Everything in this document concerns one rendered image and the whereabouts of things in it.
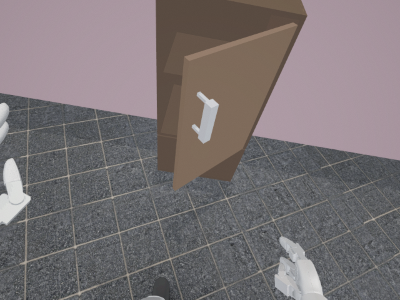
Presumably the right robot hand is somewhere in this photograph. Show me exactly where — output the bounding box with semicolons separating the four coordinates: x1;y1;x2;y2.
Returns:
274;236;323;300

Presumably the left robot hand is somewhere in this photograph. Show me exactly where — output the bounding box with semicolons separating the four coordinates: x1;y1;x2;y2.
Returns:
0;103;31;225

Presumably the handle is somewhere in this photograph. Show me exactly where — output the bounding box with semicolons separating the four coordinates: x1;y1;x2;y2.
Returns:
192;92;219;144

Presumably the robot left foot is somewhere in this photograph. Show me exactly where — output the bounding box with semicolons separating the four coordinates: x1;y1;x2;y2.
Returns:
152;277;169;300

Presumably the cupboard door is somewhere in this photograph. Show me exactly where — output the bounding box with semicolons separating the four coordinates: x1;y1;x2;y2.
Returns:
172;22;298;191

